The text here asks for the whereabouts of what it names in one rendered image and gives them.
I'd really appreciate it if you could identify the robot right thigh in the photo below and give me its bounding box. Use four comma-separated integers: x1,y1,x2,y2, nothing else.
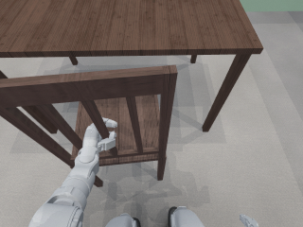
170,209,204,227

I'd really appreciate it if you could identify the robot right shin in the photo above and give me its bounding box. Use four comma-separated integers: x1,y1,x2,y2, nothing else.
174,206,187,213

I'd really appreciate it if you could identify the robot left hand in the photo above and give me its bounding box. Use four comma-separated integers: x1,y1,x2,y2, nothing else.
82,117,117,152

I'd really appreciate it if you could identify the table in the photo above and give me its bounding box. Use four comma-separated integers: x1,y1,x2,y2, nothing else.
0,0,264,134

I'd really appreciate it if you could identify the left robot upper arm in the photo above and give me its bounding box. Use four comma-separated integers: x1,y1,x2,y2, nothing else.
30,202,84,227

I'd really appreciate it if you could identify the left robot forearm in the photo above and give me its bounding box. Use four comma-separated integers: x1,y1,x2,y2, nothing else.
28,146,99,227

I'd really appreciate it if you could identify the chair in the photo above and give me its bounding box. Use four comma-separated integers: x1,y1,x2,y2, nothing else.
0,64,178,187

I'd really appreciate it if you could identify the robot right hand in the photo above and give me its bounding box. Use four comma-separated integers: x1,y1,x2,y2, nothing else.
240,214,258,227

